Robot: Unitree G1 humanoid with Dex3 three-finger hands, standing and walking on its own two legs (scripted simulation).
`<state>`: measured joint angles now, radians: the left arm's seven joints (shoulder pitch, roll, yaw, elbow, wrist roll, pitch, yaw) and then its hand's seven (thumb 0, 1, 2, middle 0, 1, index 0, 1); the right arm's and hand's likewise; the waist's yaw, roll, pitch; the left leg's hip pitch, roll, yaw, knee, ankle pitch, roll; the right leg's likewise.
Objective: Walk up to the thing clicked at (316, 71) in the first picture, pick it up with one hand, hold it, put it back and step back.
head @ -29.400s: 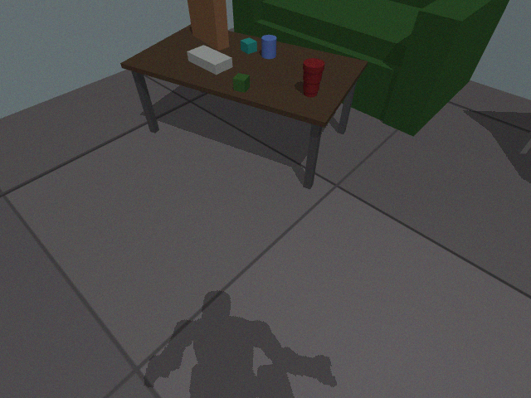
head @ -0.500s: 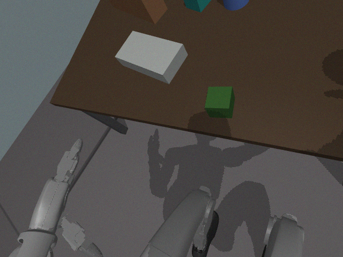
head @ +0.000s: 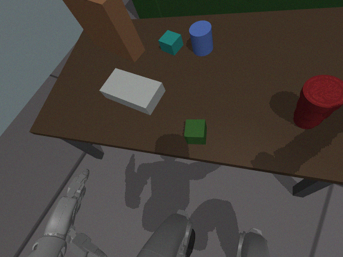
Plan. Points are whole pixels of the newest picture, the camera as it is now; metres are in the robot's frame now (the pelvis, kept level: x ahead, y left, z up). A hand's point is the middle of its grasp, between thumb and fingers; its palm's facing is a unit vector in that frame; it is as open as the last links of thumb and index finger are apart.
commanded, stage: home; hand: right
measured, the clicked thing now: (314, 106) +0.57 -0.22 -0.13
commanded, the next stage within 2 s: none
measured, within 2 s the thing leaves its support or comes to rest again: neither
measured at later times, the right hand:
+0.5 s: hand out of the picture +0.38 -0.30 +0.02, palm faces +0.26 +0.91 -0.31, open 17.4 cm
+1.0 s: hand out of the picture +0.17 -0.17 +0.00, palm faces +0.18 +0.96 -0.23, open 17.6 cm
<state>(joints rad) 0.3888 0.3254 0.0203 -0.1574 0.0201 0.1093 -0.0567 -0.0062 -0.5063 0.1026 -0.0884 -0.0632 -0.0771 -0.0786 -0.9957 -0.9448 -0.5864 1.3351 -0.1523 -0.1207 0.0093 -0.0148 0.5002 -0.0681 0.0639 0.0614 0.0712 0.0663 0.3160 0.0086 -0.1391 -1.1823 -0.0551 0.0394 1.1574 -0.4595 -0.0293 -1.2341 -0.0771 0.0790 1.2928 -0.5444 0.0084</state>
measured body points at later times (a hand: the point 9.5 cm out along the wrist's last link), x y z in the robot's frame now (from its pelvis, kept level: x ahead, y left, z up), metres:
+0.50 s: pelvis +0.04 -0.01 +0.06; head +0.10 -0.05 +0.50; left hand +0.20 +0.22 +0.03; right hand +0.36 -0.35 +0.04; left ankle +0.04 +0.14 -0.62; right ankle +0.02 -0.12 -0.62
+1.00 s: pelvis +0.02 +0.02 +0.07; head +0.05 +0.02 +0.52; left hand +0.19 +0.25 -0.01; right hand +0.16 -0.22 +0.02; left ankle +0.04 +0.14 -0.62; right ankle +0.02 -0.11 -0.62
